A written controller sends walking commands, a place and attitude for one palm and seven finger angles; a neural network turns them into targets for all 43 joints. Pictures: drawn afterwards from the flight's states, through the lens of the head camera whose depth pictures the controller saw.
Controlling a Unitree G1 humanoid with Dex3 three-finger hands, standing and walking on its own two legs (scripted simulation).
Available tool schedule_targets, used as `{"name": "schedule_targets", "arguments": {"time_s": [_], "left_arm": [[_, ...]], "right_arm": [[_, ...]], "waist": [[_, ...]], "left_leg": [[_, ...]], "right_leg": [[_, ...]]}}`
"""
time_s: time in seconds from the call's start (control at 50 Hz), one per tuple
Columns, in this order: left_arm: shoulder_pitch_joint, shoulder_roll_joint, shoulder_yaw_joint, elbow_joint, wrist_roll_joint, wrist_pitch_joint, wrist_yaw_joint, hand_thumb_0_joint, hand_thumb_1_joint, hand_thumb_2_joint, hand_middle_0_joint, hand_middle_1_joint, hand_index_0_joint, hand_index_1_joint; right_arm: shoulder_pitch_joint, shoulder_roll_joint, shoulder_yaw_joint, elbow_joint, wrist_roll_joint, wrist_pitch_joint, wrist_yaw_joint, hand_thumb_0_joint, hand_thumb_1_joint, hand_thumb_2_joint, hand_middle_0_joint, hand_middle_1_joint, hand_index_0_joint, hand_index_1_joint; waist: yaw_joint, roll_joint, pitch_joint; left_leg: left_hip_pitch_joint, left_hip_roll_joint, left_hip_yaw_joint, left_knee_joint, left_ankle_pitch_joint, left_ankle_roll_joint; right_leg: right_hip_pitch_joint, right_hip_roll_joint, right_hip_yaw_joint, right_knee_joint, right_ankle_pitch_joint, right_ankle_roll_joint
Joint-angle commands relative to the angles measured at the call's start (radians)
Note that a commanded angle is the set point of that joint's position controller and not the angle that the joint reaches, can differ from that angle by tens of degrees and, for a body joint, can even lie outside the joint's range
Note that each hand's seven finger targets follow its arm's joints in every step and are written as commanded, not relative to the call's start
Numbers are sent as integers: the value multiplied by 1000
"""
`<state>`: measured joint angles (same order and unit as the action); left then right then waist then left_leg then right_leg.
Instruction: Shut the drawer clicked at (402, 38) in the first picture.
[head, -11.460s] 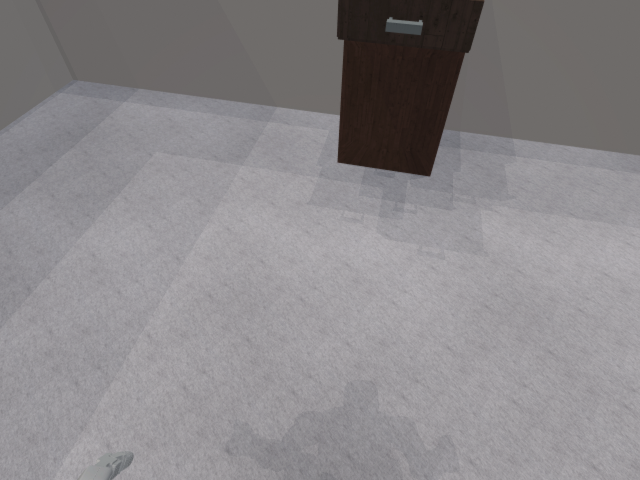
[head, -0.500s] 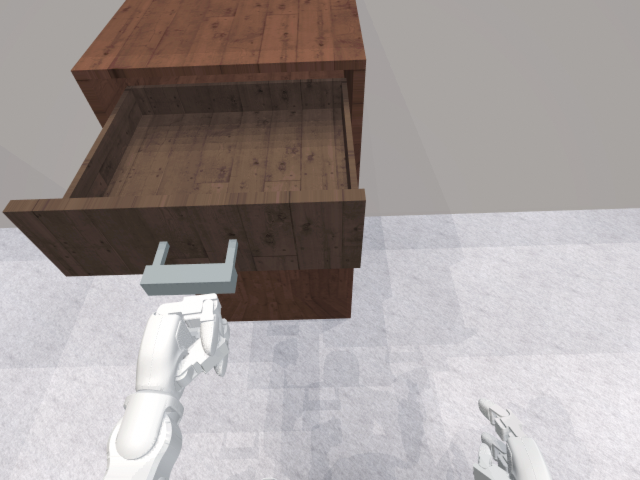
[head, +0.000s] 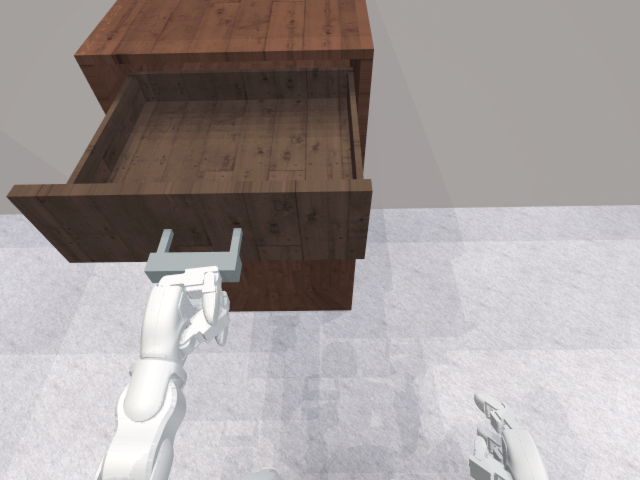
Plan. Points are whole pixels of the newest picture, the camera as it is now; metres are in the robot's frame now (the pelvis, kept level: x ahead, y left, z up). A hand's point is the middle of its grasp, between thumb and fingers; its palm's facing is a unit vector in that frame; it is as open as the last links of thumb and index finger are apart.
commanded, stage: push the drawer shut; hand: left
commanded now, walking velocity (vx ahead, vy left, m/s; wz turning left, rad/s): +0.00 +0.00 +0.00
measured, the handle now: (198, 251) +0.37 +0.17 +0.08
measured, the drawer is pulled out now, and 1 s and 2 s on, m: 0.30 0.18 0.07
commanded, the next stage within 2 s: none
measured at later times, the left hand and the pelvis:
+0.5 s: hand (229, 278) +0.34 +0.13 +0.07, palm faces +0.02 -1.00 -0.05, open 3.0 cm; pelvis -0.02 +0.00 +0.00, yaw +0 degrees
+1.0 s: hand (233, 235) +0.41 +0.14 +0.07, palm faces +0.02 -1.00 -0.04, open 2.9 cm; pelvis -0.02 +0.01 +0.00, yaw -1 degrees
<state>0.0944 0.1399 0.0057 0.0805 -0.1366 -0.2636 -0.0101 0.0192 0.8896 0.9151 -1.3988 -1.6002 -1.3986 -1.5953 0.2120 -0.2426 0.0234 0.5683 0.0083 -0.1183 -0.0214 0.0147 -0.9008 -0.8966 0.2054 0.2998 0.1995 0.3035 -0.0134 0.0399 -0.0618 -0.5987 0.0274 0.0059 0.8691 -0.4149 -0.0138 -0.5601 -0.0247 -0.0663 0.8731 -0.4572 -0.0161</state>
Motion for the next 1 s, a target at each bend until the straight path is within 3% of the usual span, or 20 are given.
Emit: {"name": "schedule_targets", "arguments": {"time_s": [0.0,0.02,0.1,0.14,0.22,0.24,0.36,0.42,0.46,0.52,0.56,0.62,0.66,0.72,0.78,0.82,0.9,0.98], "left_arm": [[-268,84,63,-191,-13,-63,8,0,900,900,-1400,-1600,-1400,-1600],[-282,94,68,-162,-12,-58,9,0,900,900,-1400,-1600,-1400,-1600],[-398,59,28,-141,-6,-68,15,0,900,900,-1400,-1600,-1400,-1600],[-452,85,46,-110,-2,-72,22,0,900,900,-1400,-1600,-1400,-1600],[-530,113,62,-51,1,-80,22,0,900,900,-1400,-1600,-1400,-1600],[-578,85,36,-51,-1,-84,19,0,900,900,-1400,-1600,-1400,-1600],[-670,130,94,52,-11,-92,23,0,900,900,-1400,-1600,-1400,-1600],[-728,121,83,120,-11,-96,22,0,900,900,-1400,-1600,-1400,-1600],[-738,132,111,161,-17,-102,21,0,900,900,-1400,-1600,-1400,-1600],[-804,160,131,210,-15,-114,21,0,900,900,-1400,-1600,-1400,-1600],[-853,149,126,231,-15,-126,20,0,900,900,-1400,-1600,-1400,-1600],[-871,189,165,299,-13,-136,18,0,900,900,-1400,-1600,-1400,-1600],[-913,170,154,308,-13,-148,14,0,900,900,-1400,-1600,-1400,-1600],[-956,211,186,378,-9,-156,14,0,900,900,-1400,-1600,-1400,-1600],[-1028,208,184,421,-9,-163,6,0,900,900,-1400,-1600,-1400,-1600],[-1069,265,225,452,-5,-169,5,0,900,900,-1400,-1600,-1400,-1600],[-1144,227,202,509,-3,-179,1,0,900,900,-1400,-1600,-1400,-1600],[-1230,230,203,584,3,-188,3,0,900,900,-1400,-1600,-1400,-1600]], "right_arm": [[-42,-106,-44,-139,10,-47,-5,0,-900,-900,200,300,200,300],[-38,-113,-42,-129,8,-42,-8,0,-900,-900,200,300,200,300],[-40,-110,-44,-114,13,-42,-10,0,-900,-900,200,300,200,300],[-32,-116,-45,-98,11,-38,-13,0,-900,-900,200,300,200,300],[-29,-121,-43,-81,13,-31,-18,0,-900,-900,200,300,200,300],[-32,-115,-40,-80,15,-32,-17,0,-900,-900,200,300,200,300],[-18,-121,-42,-61,17,-27,-23,0,-900,-900,200,300,200,300],[-8,-122,-40,-47,17,-24,-21,0,-900,-900,200,300,200,300],[-1,-123,-44,-45,17,-22,-19,0,-900,-900,200,300,200,300],[11,-129,-44,-35,16,-17,-18,0,-900,-900,200,300,200,300],[17,-125,-43,-31,15,-14,-15,0,-900,-900,200,300,200,300],[37,-133,-48,-24,13,-9,-12,0,-900,-900,200,300,200,300],[44,-130,-51,-23,12,-7,-9,0,-900,-900,200,300,200,300],[61,-137,-53,-12,11,1,-9,0,-900,-900,200,300,200,300],[73,-138,-52,-6,11,7,-7,0,-900,-900,200,300,200,300],[83,-143,-53,1,9,15,-10,0,-900,-900,200,300,200,300],[97,-141,-54,8,9,18,-6,0,-900,-900,200,300,200,300],[125,-146,-55,19,3,23,-1,0,-900,-900,200,300,200,300]], "waist": [[-18,-41,-267],[-26,-80,-252],[-43,-33,-228],[-52,-74,-232],[-57,-70,-242],[-62,-45,-244],[-52,-57,-278],[-65,-55,-261],[-55,-67,-265],[-61,-61,-266],[-66,-32,-275],[-64,-70,-287],[-68,-46,-311],[-76,-80,-294],[-85,-60,-296],[-85,-61,-311],[-98,-12,-322],[-119,-35,-336]], "left_leg": [[166,-29,2,-111,242,26],[150,-26,-2,-111,236,31],[171,-25,-10,-117,193,26],[162,-24,-14,-117,182,31],[157,-25,-11,-120,157,33],[166,-27,-13,-123,148,32],[164,-28,-11,-132,136,31],[160,-27,-13,-133,126,32],[148,-30,-7,-135,125,30],[136,-30,-6,-135,113,32],[142,-33,-5,-136,111,30],[122,-32,-5,-132,122,32],[136,-33,-3,-130,127,31],[110,-30,-4,-127,118,35],[103,-33,0,-126,107,34],[91,-32,-2,-119,103,36],[111,-31,-6,-115,104,32],[101,-29,-13,-105,96,35]], "right_leg": [[106,19,29,-138,340,7],[103,21,29,-143,331,10],[49,23,23,-149,271,8],[48,24,28,-155,255,10],[48,23,36,-166,224,12],[39,22,36,-166,216,10],[61,25,43,-177,203,8],[41,28,41,-181,194,10],[58,27,47,-186,201,10],[50,30,51,-188,184,10],[45,30,52,-186,189,9],[57,34,54,-183,202,10],[49,34,51,-176,213,9],[41,39,54,-177,201,12],[33,39,56,-176,197,11],[34,41,61,-171,190,11],[-10,45,47,-159,186,6],[-43,50,42,-148,173,8]]}}
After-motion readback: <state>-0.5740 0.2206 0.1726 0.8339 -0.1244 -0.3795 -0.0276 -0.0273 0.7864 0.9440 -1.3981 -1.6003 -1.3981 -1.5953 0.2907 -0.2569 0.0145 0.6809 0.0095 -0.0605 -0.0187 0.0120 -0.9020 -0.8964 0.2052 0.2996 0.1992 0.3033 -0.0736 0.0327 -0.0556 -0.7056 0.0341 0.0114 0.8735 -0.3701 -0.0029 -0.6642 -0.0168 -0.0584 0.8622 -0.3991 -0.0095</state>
